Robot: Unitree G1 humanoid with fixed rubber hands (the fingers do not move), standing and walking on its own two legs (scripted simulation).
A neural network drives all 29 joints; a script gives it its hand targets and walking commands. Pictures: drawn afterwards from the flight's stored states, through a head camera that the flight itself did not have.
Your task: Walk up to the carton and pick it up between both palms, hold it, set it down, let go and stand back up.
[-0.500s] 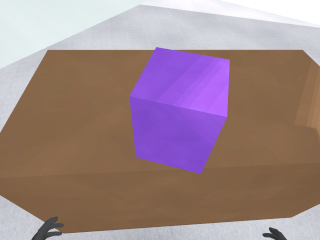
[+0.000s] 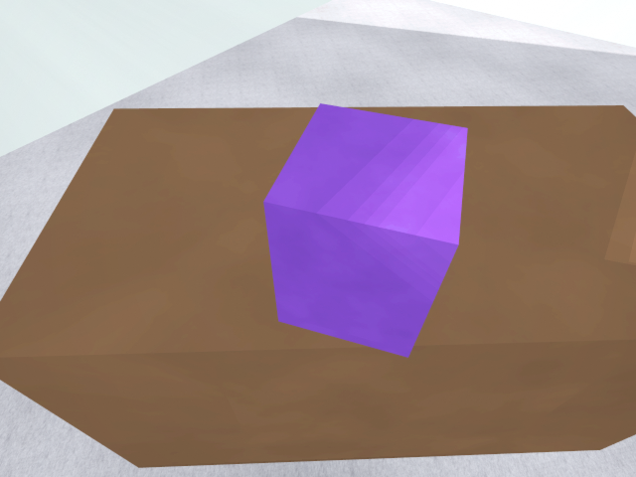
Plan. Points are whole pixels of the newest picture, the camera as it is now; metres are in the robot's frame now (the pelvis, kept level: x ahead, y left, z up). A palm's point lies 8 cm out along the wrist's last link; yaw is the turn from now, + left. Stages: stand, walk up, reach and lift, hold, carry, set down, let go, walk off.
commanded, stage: walk up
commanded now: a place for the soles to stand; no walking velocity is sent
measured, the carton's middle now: (365, 232) +0.43 -0.06 +0.07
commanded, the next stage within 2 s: stand in 1.36 s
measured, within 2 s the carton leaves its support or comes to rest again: neither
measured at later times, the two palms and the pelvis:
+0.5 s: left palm out of the picture +0.13 +0.31 -0.12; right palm out of the picture +0.12 -0.31 -0.12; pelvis +0.05 +0.00 -0.01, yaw +1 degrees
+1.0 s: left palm out of the picture +0.13 +0.30 -0.11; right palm (537, 474) +0.17 -0.30 -0.13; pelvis +0.07 +0.00 +0.00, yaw +2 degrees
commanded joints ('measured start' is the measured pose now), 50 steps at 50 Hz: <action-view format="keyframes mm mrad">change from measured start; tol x32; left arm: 1 -53 229 44 -112 -8 -31 13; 50 -65 244 22 -103 -36 -15 48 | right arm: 1 -35 -227 -53 -75 2 -31 -10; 50 -72 -194 -24 -71 23 10 -39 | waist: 1 -2 -4 9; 50 4 -111 -63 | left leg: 1 -36 92 -121 -119 -75 54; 23 89 134 -101 46 612 91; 28 -114 72 -11 192 437 55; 32 -219 -16 -52 189 -288 34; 37 89 325 -334 -44 802 257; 50 116 112 -57 -37 458 7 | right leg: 1 -28 -83 94 -84 -111 -63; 30 122 -263 227 8 404 -227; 38 -98 -21 89 330 -398 -17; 43 113 -125 88 -22 500 -46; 50 128 -114 75 -6 538 -33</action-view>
